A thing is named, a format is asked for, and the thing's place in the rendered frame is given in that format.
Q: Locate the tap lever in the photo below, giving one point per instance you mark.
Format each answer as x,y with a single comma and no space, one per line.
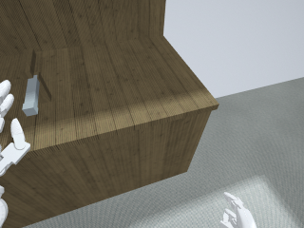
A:
30,105

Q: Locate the counter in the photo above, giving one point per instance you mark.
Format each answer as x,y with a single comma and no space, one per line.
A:
118,108

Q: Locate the robot left hand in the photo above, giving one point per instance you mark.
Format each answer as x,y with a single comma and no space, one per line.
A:
14,152

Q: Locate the robot right hand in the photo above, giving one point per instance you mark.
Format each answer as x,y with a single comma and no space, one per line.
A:
241,219

